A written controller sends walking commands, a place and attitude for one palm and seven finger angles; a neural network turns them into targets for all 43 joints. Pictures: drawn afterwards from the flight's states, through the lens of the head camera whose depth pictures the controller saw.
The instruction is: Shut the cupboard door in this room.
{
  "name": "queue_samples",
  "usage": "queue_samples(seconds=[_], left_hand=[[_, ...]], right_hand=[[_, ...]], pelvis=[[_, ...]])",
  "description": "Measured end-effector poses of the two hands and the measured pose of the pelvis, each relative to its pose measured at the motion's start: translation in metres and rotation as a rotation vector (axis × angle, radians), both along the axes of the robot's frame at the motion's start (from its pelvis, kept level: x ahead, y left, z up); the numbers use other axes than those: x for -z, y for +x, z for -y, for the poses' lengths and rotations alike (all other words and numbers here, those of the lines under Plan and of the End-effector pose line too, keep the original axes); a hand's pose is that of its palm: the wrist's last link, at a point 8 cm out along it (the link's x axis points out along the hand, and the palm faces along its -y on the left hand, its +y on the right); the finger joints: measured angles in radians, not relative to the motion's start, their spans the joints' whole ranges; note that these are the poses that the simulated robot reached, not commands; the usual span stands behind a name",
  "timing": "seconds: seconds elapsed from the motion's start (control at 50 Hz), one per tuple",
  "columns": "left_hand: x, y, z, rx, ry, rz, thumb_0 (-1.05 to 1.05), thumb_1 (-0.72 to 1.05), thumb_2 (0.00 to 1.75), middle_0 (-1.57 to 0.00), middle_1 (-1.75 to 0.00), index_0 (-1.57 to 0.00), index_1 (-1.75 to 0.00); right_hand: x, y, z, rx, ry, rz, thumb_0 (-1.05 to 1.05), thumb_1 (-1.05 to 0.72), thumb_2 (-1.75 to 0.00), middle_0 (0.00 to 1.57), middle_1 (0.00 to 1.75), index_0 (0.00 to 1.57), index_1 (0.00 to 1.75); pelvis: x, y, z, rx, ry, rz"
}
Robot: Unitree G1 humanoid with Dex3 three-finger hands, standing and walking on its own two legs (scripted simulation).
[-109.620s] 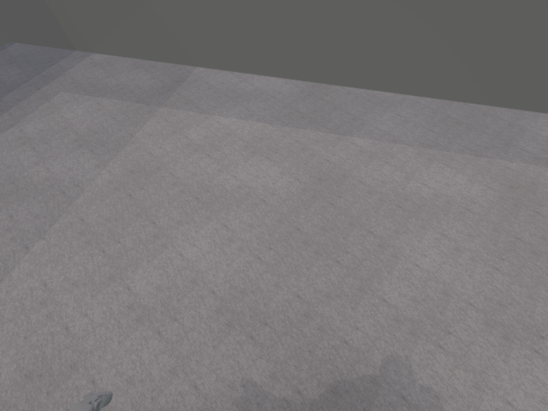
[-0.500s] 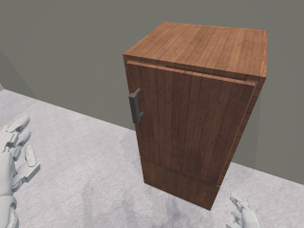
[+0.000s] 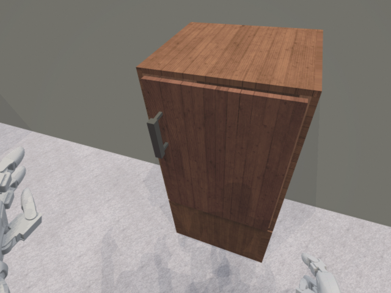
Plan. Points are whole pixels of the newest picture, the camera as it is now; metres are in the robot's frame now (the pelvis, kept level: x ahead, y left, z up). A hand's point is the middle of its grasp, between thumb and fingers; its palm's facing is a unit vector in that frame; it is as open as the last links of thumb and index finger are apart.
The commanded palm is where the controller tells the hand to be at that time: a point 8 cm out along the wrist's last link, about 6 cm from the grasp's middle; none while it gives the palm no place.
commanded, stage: step back with the hand held close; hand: left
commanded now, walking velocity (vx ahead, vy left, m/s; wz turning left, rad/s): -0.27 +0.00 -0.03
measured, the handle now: (159, 135) +0.56 +0.16 +0.01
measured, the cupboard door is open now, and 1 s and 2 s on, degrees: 0 0 0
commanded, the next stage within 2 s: stop stepping back and stand still in 1.28 s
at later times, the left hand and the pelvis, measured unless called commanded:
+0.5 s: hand (7, 252) +0.14 +0.28 +0.15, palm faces +0.41 -0.80 -0.45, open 7.4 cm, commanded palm +0.09 +0.32 +0.18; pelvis -0.06 +0.02 -0.01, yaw -1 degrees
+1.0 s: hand out of the picture +0.08 +0.30 +0.16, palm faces +0.45 -0.78 -0.44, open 7.4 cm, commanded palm +0.01 +0.34 +0.18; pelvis -0.11 +0.03 -0.02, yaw +4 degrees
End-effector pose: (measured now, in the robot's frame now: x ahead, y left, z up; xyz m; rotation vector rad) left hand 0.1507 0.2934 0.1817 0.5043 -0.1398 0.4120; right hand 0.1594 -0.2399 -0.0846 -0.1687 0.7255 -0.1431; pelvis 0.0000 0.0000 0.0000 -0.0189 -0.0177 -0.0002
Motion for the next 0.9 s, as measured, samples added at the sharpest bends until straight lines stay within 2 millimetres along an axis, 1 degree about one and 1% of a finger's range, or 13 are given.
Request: queue_samples(seconds=[0.08,0.16,0.24,0.3,0.4,0.5,0.56,0.62,0.72,0.82,0.9], left_hand=[[0.004,-0.003,-0.001,0.014,0.011,-0.018,0.02,0.89,0.90,-0.21,-0.30,-0.21,-0.30],[0.001,-0.007,-0.006,0.023,0.035,-0.013,0.02,0.89,0.90,-0.21,-0.30,-0.22,-0.30],[-0.004,-0.013,-0.011,0.030,0.055,0.010,0.02,0.89,0.90,-0.22,-0.30,-0.22,-0.30],[-0.004,-0.020,-0.013,0.038,0.054,0.026,0.02,0.89,0.90,-0.21,-0.30,-0.22,-0.30],[0.004,-0.035,-0.016,0.048,0.035,0.042,0.02,0.89,0.90,-0.21,-0.30,-0.22,-0.30],[0.010,-0.050,-0.024,0.044,0.036,0.055,0.02,0.89,0.90,-0.21,-0.30,-0.22,-0.30],[0.009,-0.057,-0.028,0.036,0.057,0.073,0.02,0.89,0.90,-0.22,-0.30,-0.22,-0.30],[0.003,-0.064,-0.030,0.032,0.085,0.106,0.02,0.89,0.90,-0.22,-0.30,-0.22,-0.30],[-0.003,-0.075,-0.027,0.034,0.121,0.129,0.02,0.89,0.90,-0.21,-0.30,-0.22,-0.30],[0.003,-0.084,-0.025,0.039,0.101,0.130,0.01,0.89,0.90,-0.21,-0.30,-0.22,-0.30],[0.010,-0.093,-0.027,0.047,0.064,0.145,0.01,0.89,0.90,-0.21,-0.30,-0.22,-0.30]], right_hand=[[0.004,-0.010,0.007,0.037,-0.022,-0.039,0.02,-0.90,-0.90,0.20,0.30,0.20,0.29],[0.004,-0.019,0.008,0.063,-0.036,-0.056,0.02,-0.90,-0.90,0.20,0.30,0.20,0.29],[0.000,-0.028,0.004,0.075,-0.039,-0.046,0.02,-0.90,-0.90,0.20,0.30,0.20,0.29],[-0.005,-0.035,0.000,0.077,-0.041,-0.030,0.02,-0.90,-0.90,0.20,0.30,0.20,0.29],[-0.011,-0.051,-0.006,0.069,-0.058,-0.015,0.01,-0.90,-0.90,0.20,0.30,0.20,0.29],[-0.014,-0.069,-0.010,0.058,-0.092,-0.025,0.01,-0.90,-0.90,0.20,0.30,0.20,0.30],[-0.012,-0.078,-0.011,0.050,-0.109,-0.031,0.01,-0.90,-0.90,0.20,0.30,0.20,0.30],[-0.008,-0.086,-0.013,0.037,-0.114,-0.038,0.01,-0.90,-0.90,0.20,0.30,0.20,0.30],[-0.001,-0.095,-0.014,0.032,-0.095,-0.039,0.01,-0.90,-0.90,0.20,0.30,0.20,0.30],[0.004,-0.105,-0.012,0.028,-0.086,-0.056,0.01,-0.90,-0.90,0.20,0.30,0.20,0.30],[0.003,-0.115,-0.014,0.019,-0.107,-0.094,0.01,-0.90,-0.90,0.20,0.30,0.20,0.30]], pelvis=[[0.002,-0.003,-0.004,0.001,0.004,-0.015],[0.003,-0.010,-0.007,0.007,0.011,-0.020],[0.003,-0.020,-0.009,0.016,0.013,-0.019],[0.004,-0.029,-0.011,0.021,0.010,-0.020],[0.005,-0.044,-0.015,0.021,-0.001,-0.025],[0.007,-0.057,-0.019,0.016,-0.013,-0.028],[0.008,-0.064,-0.020,0.006,-0.012,-0.024],[0.011,-0.069,-0.020,-0.008,-0.007,-0.021],[0.014,-0.079,-0.019,-0.001,-0.010,-0.017],[0.016,-0.088,-0.018,-0.016,-0.015,-0.026],[0.017,-0.098,-0.022,-0.051,-0.022,-0.032]])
